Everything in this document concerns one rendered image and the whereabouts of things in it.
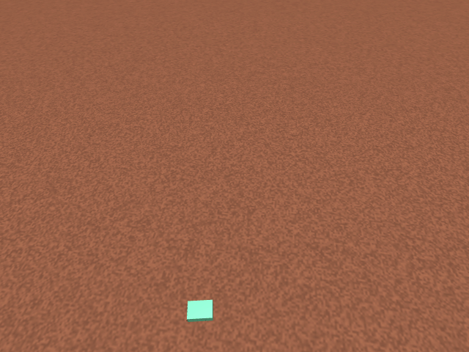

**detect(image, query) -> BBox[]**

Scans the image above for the small box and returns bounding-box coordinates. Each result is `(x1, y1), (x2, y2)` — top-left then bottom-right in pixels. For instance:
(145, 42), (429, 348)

(187, 300), (213, 322)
